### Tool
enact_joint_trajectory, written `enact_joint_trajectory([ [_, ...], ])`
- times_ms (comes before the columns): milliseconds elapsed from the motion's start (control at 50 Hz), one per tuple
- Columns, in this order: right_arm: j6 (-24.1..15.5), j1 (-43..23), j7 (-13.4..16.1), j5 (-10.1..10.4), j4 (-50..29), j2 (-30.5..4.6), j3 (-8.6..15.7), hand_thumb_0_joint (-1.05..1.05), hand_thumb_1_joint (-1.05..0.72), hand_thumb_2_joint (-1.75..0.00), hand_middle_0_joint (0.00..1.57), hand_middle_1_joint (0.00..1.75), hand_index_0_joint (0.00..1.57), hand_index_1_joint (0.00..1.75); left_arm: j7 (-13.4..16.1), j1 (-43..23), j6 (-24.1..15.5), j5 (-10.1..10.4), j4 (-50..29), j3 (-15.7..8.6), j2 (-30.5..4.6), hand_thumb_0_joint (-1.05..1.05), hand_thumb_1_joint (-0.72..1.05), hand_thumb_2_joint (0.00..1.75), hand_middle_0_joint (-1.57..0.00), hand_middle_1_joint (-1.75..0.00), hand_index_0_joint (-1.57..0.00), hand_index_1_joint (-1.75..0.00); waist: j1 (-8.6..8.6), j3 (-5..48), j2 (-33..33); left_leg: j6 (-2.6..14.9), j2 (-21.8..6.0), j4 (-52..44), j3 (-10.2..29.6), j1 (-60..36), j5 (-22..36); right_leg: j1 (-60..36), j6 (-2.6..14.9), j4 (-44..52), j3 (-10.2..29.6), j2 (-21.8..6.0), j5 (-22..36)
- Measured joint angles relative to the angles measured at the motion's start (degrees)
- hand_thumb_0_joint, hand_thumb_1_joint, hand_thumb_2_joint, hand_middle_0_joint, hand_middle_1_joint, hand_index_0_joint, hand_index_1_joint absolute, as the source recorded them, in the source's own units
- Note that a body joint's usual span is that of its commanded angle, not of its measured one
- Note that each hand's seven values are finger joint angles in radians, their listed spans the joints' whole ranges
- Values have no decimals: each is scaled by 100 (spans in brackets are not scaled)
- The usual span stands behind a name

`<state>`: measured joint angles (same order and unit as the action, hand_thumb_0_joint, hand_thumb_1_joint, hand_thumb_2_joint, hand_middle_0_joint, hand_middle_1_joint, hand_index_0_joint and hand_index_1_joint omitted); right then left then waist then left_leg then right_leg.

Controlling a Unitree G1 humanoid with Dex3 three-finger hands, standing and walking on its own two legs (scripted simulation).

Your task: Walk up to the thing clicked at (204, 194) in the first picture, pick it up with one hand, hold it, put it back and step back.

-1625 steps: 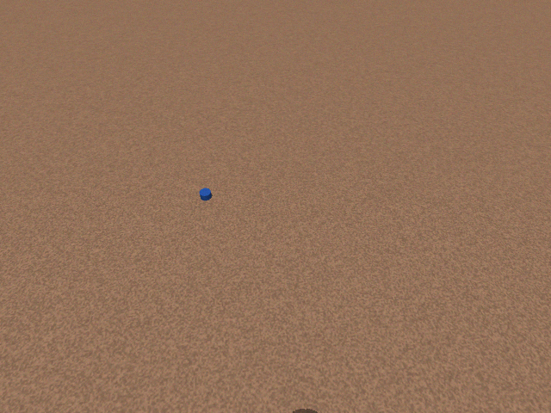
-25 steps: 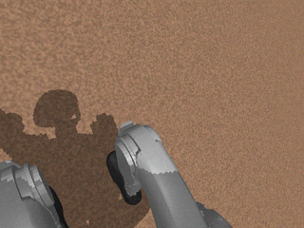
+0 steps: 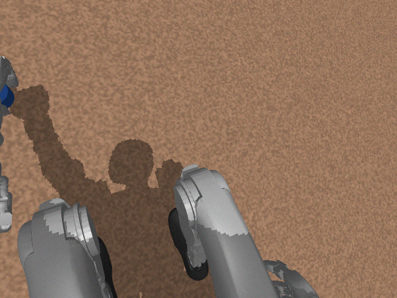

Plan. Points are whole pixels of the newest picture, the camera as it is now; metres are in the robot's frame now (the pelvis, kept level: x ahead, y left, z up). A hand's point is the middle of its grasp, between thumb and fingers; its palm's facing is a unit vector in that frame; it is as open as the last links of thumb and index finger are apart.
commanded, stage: lift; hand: left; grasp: from above
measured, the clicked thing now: out of the picture +0.53 +0.28 -0.19
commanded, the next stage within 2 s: hold in 1.86 s
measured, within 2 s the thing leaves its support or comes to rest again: neither
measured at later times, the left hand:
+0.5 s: hand out of the picture +0.47 +0.29 -0.09, palm faces -0.45 -0.10 -0.89, open 7.6 cm
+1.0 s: hand out of the picture +0.39 +0.29 +0.10, palm faces -0.43 -0.13 -0.90, open 7.6 cm
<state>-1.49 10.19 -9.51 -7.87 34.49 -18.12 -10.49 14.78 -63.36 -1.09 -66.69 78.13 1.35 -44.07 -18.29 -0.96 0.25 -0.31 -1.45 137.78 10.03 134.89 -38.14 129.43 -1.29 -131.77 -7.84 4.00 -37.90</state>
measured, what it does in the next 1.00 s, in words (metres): rises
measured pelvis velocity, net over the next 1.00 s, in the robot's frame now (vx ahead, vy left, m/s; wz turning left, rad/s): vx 0.00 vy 0.00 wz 0.14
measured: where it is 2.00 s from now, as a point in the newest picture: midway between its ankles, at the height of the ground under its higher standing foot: (150, 273)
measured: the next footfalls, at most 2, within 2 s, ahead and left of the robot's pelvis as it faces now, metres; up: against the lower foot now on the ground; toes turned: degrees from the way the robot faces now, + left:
none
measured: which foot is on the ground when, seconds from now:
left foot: down 0.00-1.00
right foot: down 0.00-1.00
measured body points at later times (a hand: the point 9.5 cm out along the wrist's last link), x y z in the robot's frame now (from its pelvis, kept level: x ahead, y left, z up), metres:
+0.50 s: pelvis +0.00 +0.00 +0.04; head +0.23 +0.07 +0.42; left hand +0.49 +0.29 -0.04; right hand +0.06 -0.28 -0.06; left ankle +0.07 +0.13 -0.30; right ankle +0.10 -0.11 -0.30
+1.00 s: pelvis +0.00 +0.00 +0.19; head +0.16 +0.04 +0.61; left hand +0.41 +0.30 +0.15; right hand +0.14 -0.24 +0.06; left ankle +0.07 +0.13 -0.30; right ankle +0.10 -0.11 -0.30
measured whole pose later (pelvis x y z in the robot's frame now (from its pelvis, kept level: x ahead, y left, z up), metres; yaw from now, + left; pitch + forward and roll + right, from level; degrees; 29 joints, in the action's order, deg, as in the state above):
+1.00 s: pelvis +0.00 +0.00 +0.19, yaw +8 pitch +31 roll -4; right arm 5.1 9.1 0.9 1.0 37.4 -13.5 -0.3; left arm 4.0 -35.2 2.7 -56.7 47.4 7.4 -29.1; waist -6.3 10.9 -3.5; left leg 0.6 -1.1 102.0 3.1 99.1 -33.9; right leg 95.7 -1.2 -99.6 -1.7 2.1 -34.9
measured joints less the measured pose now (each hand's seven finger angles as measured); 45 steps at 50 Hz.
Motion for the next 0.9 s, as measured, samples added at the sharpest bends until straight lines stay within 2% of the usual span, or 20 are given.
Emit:
enact_joint_trajectory([
  [120, 144, 46, 164, 30, 2, 22, 74, 0, -92, -90, 21, 30, 20, 30, -176, -10, -26, 19, -154, 6, 52, -4, 24, 44, -69, -68, -84, -64, 59, 31, -38, -18, 19, -94, -46, -35, 51, -14, 28, 41, 37, -28, 21],
  [280, 393, 161, 335, 119, 32, 30, 255, 0, -92, -90, 21, 30, 20, 30, -560, 266, 56, 234, -610, 3, 237, -3, 28, 42, -64, -72, -81, -68, 186, 167, -122, -17, 25, -329, -120, -184, 77, -141, 42, 223, 97, -53, 20],
  [380, 524, 235, 418, 223, 32, 22, 415, 0, -92, -90, 21, 30, 20, 30, -759, 617, 23, 307, -1107, -1, 396, -2, 29, 41, -62, -74, -79, -69, 328, 306, -193, -4, 41, -553, -178, -335, 109, -296, 44, 417, 144, -82, 22],
  [520, 632, 236, 532, 403, 90, 50, 683, 0, -92, -90, 21, 30, 20, 30, -872, 1086, 25, 490, -1678, 107, 657, -2, 30, 42, -60, -75, -78, -71, 577, 616, -272, 21, 74, -1010, -329, -658, 185, -592, 50, 778, 272, -144, 35],
  [620, 646, 148, 624, 524, 135, 109, 836, 0, -92, -90, 21, 30, 20, 30, -962, 1403, 78, 685, -1986, 273, 830, -2, 30, 42, -60, -75, -78, -71, 780, 848, -293, 56, 58, -1417, -463, -1020, 219, -900, 28, 1117, 395, -154, 61],
  [740, 638, 5, 756, 650, 145, 206, 913, 0, -92, -90, 21, 30, 20, 30, -1034, 1778, 137, 862, -2337, 446, 1050, -2, 30, 43, -59, -76, -77, -72, 989, 1035, -317, 86, 46, -1941, -562, -1612, 247, -1458, 10, 1610, 486, -164, 94],
  [900, 647, -111, 941, 805, 206, 372, 980, 0, -91, -90, 21, 30, 20, 30, -1043, 2370, 282, 942, -2814, 574, 1343, -2, 30, 44, -59, -76, -77, -73, 1145, 1178, -355, 100, 45, -2838, -651, -2700, 314, -2517, -1, 2487, 569, -186, 175],
])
